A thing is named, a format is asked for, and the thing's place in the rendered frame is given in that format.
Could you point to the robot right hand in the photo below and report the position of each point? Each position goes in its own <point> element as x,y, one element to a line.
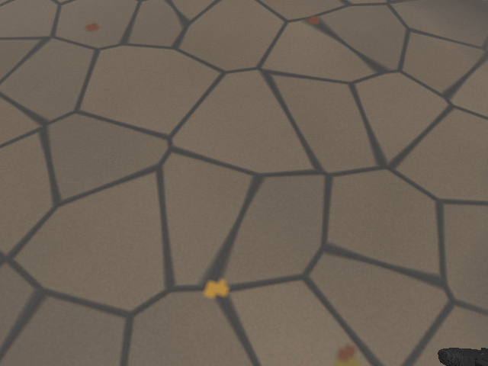
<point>463,357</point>

